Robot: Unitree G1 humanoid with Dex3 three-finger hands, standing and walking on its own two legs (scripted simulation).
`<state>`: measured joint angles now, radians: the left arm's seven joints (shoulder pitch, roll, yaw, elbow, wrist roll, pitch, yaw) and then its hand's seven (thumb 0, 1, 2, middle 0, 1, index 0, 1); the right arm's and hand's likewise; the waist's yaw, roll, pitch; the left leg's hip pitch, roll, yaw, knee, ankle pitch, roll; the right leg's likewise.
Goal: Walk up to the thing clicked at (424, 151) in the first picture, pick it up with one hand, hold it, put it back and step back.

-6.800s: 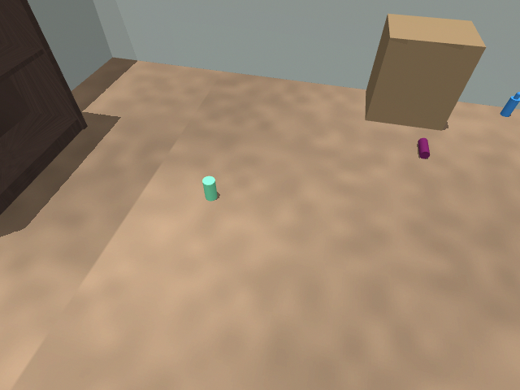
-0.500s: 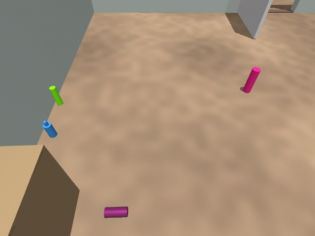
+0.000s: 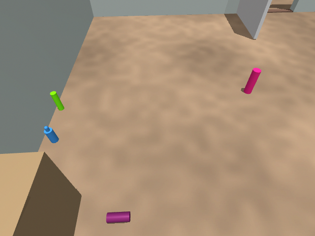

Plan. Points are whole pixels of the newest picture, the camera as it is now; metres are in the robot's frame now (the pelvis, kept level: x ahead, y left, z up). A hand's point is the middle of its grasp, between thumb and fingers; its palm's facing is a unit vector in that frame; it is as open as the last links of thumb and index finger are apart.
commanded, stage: stand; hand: left
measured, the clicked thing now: (118, 217) +0.37 +0.24 -0.76
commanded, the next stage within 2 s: none
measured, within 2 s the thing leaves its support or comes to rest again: neither
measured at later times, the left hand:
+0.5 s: hand out of the picture +0.09 +0.25 -0.15, palm faces -0.02 -0.94 -0.35, open 7.3 cm
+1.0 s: hand out of the picture +0.08 +0.25 -0.16, palm faces -0.02 -0.94 -0.35, open 7.3 cm
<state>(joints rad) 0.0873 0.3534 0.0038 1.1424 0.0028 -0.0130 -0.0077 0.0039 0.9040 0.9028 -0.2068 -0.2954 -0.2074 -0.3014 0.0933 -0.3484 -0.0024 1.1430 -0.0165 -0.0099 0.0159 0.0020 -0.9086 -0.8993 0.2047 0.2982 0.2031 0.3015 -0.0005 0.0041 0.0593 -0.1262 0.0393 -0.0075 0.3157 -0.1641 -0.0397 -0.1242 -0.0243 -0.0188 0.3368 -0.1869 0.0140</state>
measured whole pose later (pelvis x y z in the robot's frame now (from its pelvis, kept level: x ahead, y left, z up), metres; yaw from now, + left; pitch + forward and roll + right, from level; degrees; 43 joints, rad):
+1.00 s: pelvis +0.00 +0.00 +0.00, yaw +0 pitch -2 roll +0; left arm 0.11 0.36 0.00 1.13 0.01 -0.01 0.00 0.00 0.90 0.90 -0.21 -0.30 -0.21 -0.30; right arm 0.11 -0.35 0.00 1.14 -0.01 0.00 0.01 0.00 -0.91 -0.90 0.20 0.30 0.20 0.30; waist 0.00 0.00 0.05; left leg -0.11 0.05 -0.01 0.31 -0.16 -0.05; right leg -0.11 -0.02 -0.02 0.33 -0.19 0.01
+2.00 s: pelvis +0.00 +0.00 +0.00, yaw +0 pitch -2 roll +0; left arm 0.12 0.36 0.00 1.12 0.01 -0.01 0.00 0.00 0.90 0.90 -0.21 -0.30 -0.21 -0.30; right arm 0.11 -0.35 0.00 1.13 -0.01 0.00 0.01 0.00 -0.91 -0.90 0.20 0.30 0.20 0.30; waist 0.00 0.00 0.05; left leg -0.11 0.04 0.00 0.31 -0.17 -0.04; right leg -0.10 -0.02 -0.01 0.32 -0.18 0.01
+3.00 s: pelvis -0.06 -0.01 -0.01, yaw +0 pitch -3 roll +0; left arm 0.16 0.34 0.03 1.04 0.01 0.01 -0.02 0.01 0.90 0.90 -0.21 -0.30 -0.21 -0.30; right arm 0.18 -0.36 -0.03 1.01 -0.02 -0.01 0.01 0.00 -0.91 -0.90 0.21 0.30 0.20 0.30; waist 0.00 0.02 0.08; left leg -0.18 0.02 -0.02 0.47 -0.23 -0.02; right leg -0.13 0.00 0.03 0.49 -0.30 0.00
